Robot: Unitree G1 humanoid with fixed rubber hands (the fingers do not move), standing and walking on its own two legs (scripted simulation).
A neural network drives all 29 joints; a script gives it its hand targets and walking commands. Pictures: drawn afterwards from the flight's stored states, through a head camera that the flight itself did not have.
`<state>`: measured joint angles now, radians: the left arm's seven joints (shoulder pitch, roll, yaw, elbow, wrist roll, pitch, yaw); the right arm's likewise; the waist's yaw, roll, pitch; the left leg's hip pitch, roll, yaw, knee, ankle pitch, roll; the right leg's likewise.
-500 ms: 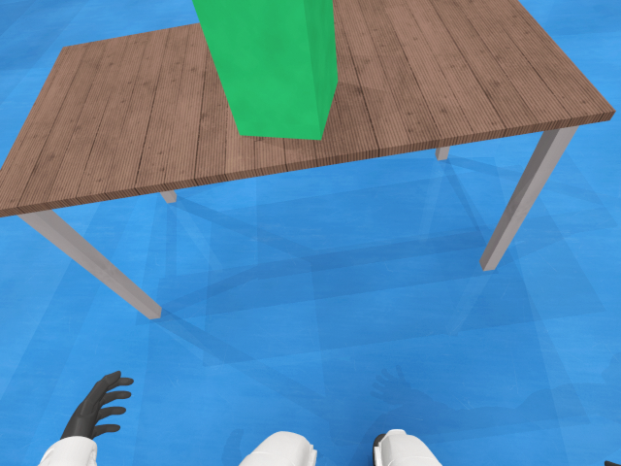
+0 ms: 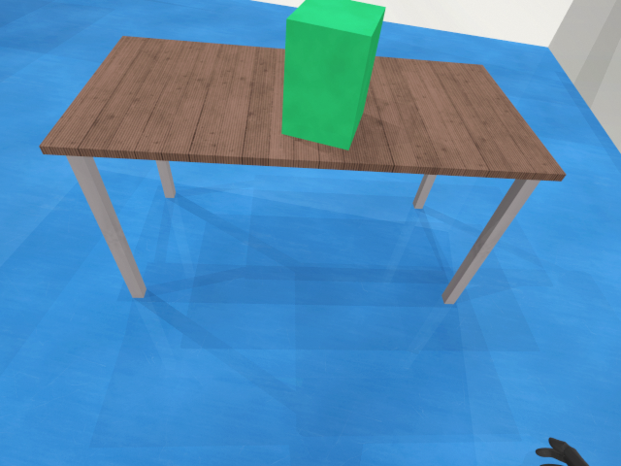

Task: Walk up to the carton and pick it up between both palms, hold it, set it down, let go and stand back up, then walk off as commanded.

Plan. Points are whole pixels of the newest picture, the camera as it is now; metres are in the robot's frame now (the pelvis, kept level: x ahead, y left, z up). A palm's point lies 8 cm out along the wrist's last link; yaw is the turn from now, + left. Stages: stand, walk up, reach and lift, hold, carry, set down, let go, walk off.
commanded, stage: walk off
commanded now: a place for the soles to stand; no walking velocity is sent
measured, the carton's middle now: (331, 73) +0.98 -0.02 +0.05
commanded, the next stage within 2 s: stand in 1.56 s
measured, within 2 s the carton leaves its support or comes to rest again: neither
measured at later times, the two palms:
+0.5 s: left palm out of the picture +0.07 +0.29 -0.06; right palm out of the picture +0.00 -0.36 -0.11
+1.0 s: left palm (80, 439) +0.18 +0.32 -0.11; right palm out of the picture +0.16 -0.31 -0.10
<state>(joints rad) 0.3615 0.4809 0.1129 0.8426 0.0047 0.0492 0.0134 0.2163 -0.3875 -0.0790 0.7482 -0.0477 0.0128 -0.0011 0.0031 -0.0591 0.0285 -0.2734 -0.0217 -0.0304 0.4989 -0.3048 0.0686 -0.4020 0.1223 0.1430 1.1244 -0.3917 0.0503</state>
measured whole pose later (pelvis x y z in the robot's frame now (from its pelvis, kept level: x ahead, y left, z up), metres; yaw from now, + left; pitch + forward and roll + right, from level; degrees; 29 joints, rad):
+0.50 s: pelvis -0.01 -0.03 +0.00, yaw -4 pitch -4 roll +2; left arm 0.35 0.35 0.11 0.78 0.05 -0.01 -0.02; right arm 0.39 -0.46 -0.09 0.87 -0.02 0.00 -0.01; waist 0.03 0.05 -0.01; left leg -0.44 -0.07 -0.15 0.99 -0.24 -0.01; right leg -0.02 0.05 -0.03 0.33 -0.25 -0.09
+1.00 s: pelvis +0.07 +0.00 -0.01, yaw -2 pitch -1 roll -2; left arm 0.18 0.42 0.06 0.78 0.00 0.01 0.01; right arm 0.19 -0.38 -0.04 0.75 -0.03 -0.02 -0.01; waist -0.01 0.00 0.16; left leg -0.31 -0.02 -0.07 0.54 -0.20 0.02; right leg -0.33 -0.01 0.07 0.75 -0.44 0.00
